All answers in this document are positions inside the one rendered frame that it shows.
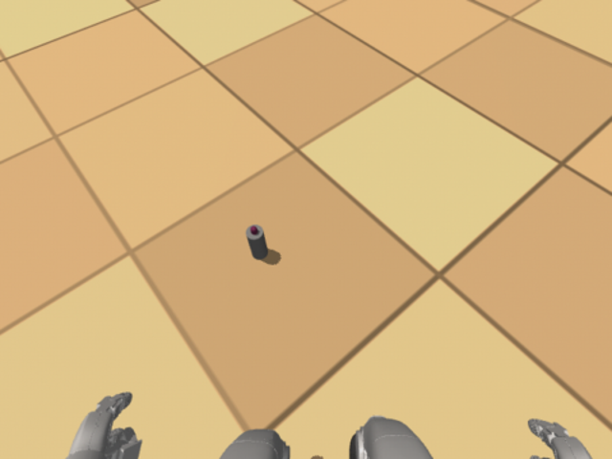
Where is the left robot hand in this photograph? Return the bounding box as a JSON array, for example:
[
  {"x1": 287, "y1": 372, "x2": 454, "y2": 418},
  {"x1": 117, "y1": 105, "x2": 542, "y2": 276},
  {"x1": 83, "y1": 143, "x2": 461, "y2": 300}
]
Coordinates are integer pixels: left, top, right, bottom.
[{"x1": 68, "y1": 392, "x2": 142, "y2": 459}]

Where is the bottle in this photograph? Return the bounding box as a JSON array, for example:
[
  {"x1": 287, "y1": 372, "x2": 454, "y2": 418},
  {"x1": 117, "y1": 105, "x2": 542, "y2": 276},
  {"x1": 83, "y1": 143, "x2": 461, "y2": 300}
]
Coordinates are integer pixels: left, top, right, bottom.
[{"x1": 246, "y1": 225, "x2": 268, "y2": 260}]

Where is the right robot hand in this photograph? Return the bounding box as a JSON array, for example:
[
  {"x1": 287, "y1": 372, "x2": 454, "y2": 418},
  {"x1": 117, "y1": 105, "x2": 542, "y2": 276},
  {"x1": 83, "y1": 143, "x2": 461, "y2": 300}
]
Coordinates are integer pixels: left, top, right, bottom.
[{"x1": 528, "y1": 419, "x2": 592, "y2": 459}]

